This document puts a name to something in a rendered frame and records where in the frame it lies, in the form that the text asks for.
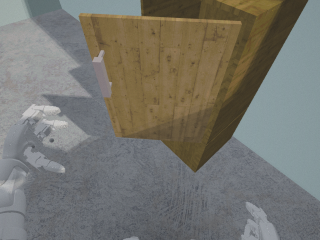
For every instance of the left robot hand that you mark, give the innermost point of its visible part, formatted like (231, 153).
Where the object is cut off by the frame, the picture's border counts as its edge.
(20, 137)

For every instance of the left robot forearm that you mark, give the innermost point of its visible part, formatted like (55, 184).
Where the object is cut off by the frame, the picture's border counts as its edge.
(13, 203)

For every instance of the cupboard door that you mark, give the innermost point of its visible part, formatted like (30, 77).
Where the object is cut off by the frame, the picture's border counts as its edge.
(166, 72)

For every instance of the handle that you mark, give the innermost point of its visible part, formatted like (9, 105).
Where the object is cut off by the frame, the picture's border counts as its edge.
(102, 76)

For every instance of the right robot hand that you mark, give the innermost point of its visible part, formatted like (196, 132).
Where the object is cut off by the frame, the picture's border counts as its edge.
(262, 228)

